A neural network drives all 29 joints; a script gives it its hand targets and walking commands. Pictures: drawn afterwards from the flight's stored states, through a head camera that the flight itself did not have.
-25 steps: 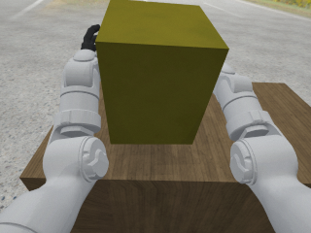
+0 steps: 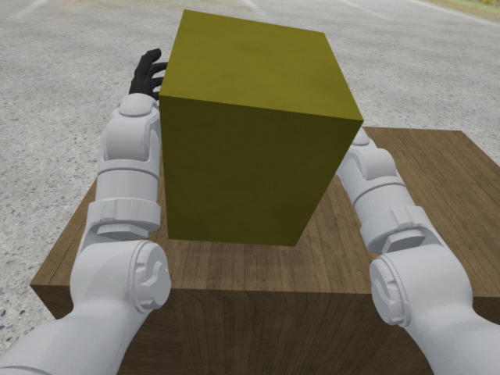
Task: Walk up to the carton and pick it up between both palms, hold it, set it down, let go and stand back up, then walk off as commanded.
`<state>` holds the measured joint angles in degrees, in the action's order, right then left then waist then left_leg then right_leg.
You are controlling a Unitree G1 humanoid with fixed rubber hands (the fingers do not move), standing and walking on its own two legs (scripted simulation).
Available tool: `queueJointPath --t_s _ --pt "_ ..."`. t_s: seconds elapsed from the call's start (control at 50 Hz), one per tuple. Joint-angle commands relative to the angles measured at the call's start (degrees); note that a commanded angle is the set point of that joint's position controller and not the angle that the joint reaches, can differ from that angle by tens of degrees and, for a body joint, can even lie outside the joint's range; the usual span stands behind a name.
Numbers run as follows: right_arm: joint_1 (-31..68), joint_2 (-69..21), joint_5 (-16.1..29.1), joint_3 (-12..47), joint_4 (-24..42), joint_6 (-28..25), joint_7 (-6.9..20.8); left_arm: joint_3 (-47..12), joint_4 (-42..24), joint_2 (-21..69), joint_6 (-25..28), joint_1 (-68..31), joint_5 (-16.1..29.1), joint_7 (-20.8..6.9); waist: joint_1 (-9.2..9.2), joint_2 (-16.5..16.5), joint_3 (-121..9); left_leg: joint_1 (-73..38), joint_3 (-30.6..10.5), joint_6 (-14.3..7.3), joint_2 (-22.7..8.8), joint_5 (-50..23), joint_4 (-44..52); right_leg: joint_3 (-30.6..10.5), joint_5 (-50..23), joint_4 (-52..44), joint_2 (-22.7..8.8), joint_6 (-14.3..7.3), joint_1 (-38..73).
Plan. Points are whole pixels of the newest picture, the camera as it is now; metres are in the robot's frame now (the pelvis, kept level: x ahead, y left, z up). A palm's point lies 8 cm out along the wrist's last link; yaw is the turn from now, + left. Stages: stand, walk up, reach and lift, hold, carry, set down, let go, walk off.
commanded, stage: set down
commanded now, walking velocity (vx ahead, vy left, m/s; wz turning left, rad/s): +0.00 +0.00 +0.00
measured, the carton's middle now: (244, 138) +0.39 +0.00 +0.24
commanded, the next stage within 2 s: none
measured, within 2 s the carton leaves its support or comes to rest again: neither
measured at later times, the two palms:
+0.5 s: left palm (153, 119) +0.44 +0.15 +0.24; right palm (327, 142) +0.43 -0.14 +0.21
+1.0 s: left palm (158, 146) +0.43 +0.14 +0.20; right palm (329, 161) +0.42 -0.15 +0.18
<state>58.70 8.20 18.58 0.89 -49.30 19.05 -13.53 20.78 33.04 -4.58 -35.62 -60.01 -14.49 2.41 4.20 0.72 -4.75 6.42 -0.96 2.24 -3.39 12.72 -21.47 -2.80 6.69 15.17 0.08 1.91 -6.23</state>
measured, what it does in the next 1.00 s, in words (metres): stands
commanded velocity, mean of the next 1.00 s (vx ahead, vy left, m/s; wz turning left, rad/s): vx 0.00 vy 0.00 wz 0.00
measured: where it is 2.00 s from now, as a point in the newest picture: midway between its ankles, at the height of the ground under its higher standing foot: outside the picture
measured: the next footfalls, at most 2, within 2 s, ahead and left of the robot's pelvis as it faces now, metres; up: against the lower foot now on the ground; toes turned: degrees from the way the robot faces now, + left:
none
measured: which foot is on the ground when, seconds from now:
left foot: down 0.00-1.00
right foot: down 0.00-1.00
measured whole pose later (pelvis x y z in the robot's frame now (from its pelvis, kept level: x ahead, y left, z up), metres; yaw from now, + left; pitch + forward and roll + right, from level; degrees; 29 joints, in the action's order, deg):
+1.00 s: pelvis +0.00 +0.00 +0.00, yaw +0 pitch -2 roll -1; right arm 55.2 4.2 9.1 -10.2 -57.2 10.0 -8.8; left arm 20.2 41.7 -2.2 -23.2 -54.4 -14.0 5.4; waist 3.1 0.8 -1.4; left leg 6.4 -1.1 2.2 -3.4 13.1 -21.4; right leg -2.7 7.1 15.2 0.1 1.9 -6.2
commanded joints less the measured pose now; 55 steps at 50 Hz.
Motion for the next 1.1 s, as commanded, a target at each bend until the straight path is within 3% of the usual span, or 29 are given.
queueJointPath --t_s 0.0,0.04,0.12,0.18,0.28,0.32,0.34,0.4,0.44,0.46,0.48,0.5,0.54,0.6,0.64,0.66,0.7,0.72,0.74,0.86,0.9,0.96,1.04,1.06,1.08 --pt "49.9 -32.7 -4.5 1.0 11.7 -6.6 9.2 -12.4 7.1 35.9 4.7 -32.7 3.3 -8.2 -0.60 -0.4 -15.9 -4.3 3.2 0.2 5.7 -8.6 3.6 7.8 -1.0 -2.2 4.5 0.1 9.2" --pt "51.1 -32.4 -6.1 -0.2 12.3 -8.0 10.1 -11.2 7.7 35.1 5.6 -33.2 3.3 -7.5 -2.21 -0.8 -17.4 -4.1 3.8 -0.2 5.6 -7.4 4.2 8.1 -0.3 -2.1 4.2 0.2 9.1" --pt "51.2 -31.9 -8.8 -1.4 11.1 -9.5 11.1 -12.7 7.8 34.5 7.9 -35.1 4.7 -6.1 -1.54 0.1 -19.1 -4.5 3.8 -0.5 5.3 -6.4 4.9 8.3 -0.6 -1.7 3.9 0.1 8.7" --pt "50.4 -32.2 -9.7 -1.8 10.1 -10.2 11.7 -12.3 8.9 34.6 9.1 -34.0 4.6 -5.5 -2.11 0.0 -19.9 -4.3 3.7 -0.6 5.2 -6.1 5.1 8.5 -0.7 -1.9 3.9 -0.1 8.5" --pt "49.2 -32.3 -9.4 0.5 12.1 -12.0 11.5 -16.5 6.2 37.0 10.7 -31.3 6.6 -4.2 -0.83 -1.3 -25.1 -9.1 3.1 1.1 5.1 -16.4 2.1 9.1 -9.5 -0.9 4.4 -0.4 9.2" --pt "48.2 -32.8 -8.3 2.3 12.8 -12.3 11.2 -16.0 5.9 36.9 10.8 -28.5 6.0 -4.0 -2.55 -1.0 -27.1 -9.7 3.2 1.0 5.0 -20.1 1.2 8.5 -12.9 -0.9 4.5 -0.5 10.5" --pt "46.9 -32.5 -7.7 2.9 12.4 -12.1 11.0 -16.8 5.9 36.7 10.9 -27.8 6.4 -4.0 -1.76 -1.3 -26.9 -10.1 2.9 1.4 5.0 -21.8 0.6 8.4 -14.7 -0.7 4.7 -0.5 11.1" --pt "44.9 -32.2 -6.9 4.3 13.2 -11.4 10.4 -15.2 6.4 35.7 9.9 -23.6 5.3 -4.6 -2.70 0.4 -24.7 -9.3 3.4 1.2 5.2 -25.4 0.2 8.1 -19.8 0.1 5.0 0.4 13.4" --pt "42.8 -32.6 -6.4 5.2 13.5 -11.1 10.0 -15.9 5.9 36.1 9.7 -21.5 5.4 -5.0 -2.36 0.0 -25.4 -10.3 3.1 1.5 5.3 -27.4 -0.4 7.9 -23.0 0.3 5.1 0.5 14.1" --pt "42.9 -32.4 -6.6 5.3 13.8 -11.4 10.0 -17.1 4.3 36.4 9.8 -21.8 5.6 -5.1 -1.15 -0.1 -26.1 -10.4 3.0 2.0 5.2 -28.6 -0.8 8.3 -24.7 0.9 5.4 0.8 14.1" --pt "42.4 -32.6 -6.2 6.3 14.8 -11.3 9.8 -16.6 3.4 36.5 9.8 -21.5 5.8 -5.2 -2.12 0.1 -26.7 -10.7 3.1 1.8 5.2 -29.5 -1.0 8.0 -25.8 1.3 5.2 0.8 14.8" --pt "40.5 -32.5 -5.9 6.7 13.6 -11.0 9.7 -17.7 2.3 36.7 9.8 -21.5 6.3 -5.1 -1.18 -0.9 -25.9 -11.5 2.5 2.3 5.2 -31.9 -1.4 8.1 -27.0 1.3 5.5 0.8 14.4" --pt "41.8 -33.1 -5.4 7.5 15.5 -11.6 9.7 -18.5 0.7 37.4 10.0 -21.7 6.4 -5.1 -2.07 -1.8 -28.1 -11.7 3.0 2.6 5.2 -32.7 -2.1 8.1 -28.2 1.7 5.6 0.5 14.5" --pt "43.3 -35.0 -5.3 9.1 19.2 -12.6 9.7 -22.9 -3.9 40.7 11.7 -24.0 8.7 -4.1 -1.01 -3.0 -32.8 -14.4 2.1 3.8 4.9 -38.9 -4.2 8.5 -30.0 1.9 6.5 0.2 12.7" --pt "45.3 -36.2 -5.1 9.5 20.5 -13.3 9.7 -23.5 -4.1 41.0 12.6 -26.4 9.0 -3.6 -1.59 -3.7 -34.9 -15.0 2.3 3.9 5.1 -37.8 -4.7 8.2 -29.3 1.9 6.4 0.0 12.0" --pt "45.9 -36.3 -5.4 9.4 21.3 -13.5 9.6 -25.0 -4.1 41.9 12.9 -27.8 9.6 -3.2 -0.97 -4.2 -35.0 -14.6 2.1 4.0 5.1 -37.7 -4.6 8.4 -29.9 1.9 6.3 0.2 11.8" --pt "45.4 -36.4 -6.3 8.4 19.3 -13.3 10.2 -24.3 -2.2 41.6 13.6 -28.1 9.5 -3.0 -1.72 -4.1 -33.7 -13.7 2.2 3.9 5.2 -36.6 -4.4 8.4 -27.0 1.7 6.2 -0.3 10.9" --pt "45.2 -35.9 -6.6 7.7 18.2 -13.3 10.3 -25.0 -1.9 42.1 13.7 -28.6 9.7 -2.7 -0.64 -4.8 -34.0 -14.5 1.8 4.1 4.9 -36.0 -4.4 8.7 -26.0 1.4 6.4 -0.3 9.6" --pt "44.4 -35.4 -7.5 6.8 16.8 -13.2 10.5 -23.2 0.2 41.4 13.9 -27.4 8.9 -2.8 -1.51 -4.4 -31.5 -13.1 2.0 3.9 4.9 -34.0 -3.7 8.5 -24.0 0.9 6.2 -0.4 9.6" --pt "41.2 -31.8 -12.2 -3.0 5.0 -12.3 12.8 -15.6 11.1 36.9 14.0 -26.8 4.4 -4.3 -2.16 -2.0 -19.9 -5.1 3.5 1.8 4.6 -16.2 2.5 8.3 -9.2 -1.1 4.6 -0.5 7.8" --pt "42.6 -30.6 -14.2 -5.4 4.3 -12.3 13.7 -13.5 12.9 35.7 14.2 -28.5 3.4 -4.4 -2.73 -1.3 -17.7 -2.6 4.1 1.3 4.6 -9.9 4.5 8.5 -3.7 -1.5 4.1 -0.6 6.7" --pt "42.7 -30.7 -16.9 -7.9 3.7 -12.9 15.0 -11.0 13.3 33.8 15.3 -29.8 2.5 -4.2 -3.56 -1.2 -16.7 -0.9 4.7 0.7 4.8 -5.8 6.0 8.6 -1.3 -1.4 3.5 -0.4 6.5" --pt "45.2 -32.3 -18.9 -8.2 4.9 -15.2 15.8 -12.0 10.8 34.3 18.2 -34.5 3.4 -2.8 -3.89 -2.1 -24.0 -2.3 5.2 1.3 4.8 -10.3 4.4 8.9 -6.3 0.7 3.5 -0.5 6.6" --pt "45.0 -32.3 -19.3 -8.7 5.0 -15.7 16.0 -12.6 11.2 35.3 18.7 -34.9 3.8 -2.4 -3.09 -2.4 -25.6 -3.0 5.2 1.4 4.8 -10.9 4.2 9.1 -6.9 0.9 3.7 -0.4 5.6" --pt "44.7 -32.1 -19.8 -8.2 5.1 -16.2 16.2 -11.8 12.5 35.7 19.3 -33.1 3.5 -2.2 -4.26 -2.2 -25.8 -2.7 4.9 1.4 4.6 -12.1 3.9 9.1 -6.9 0.6 3.7 -0.7 5.2"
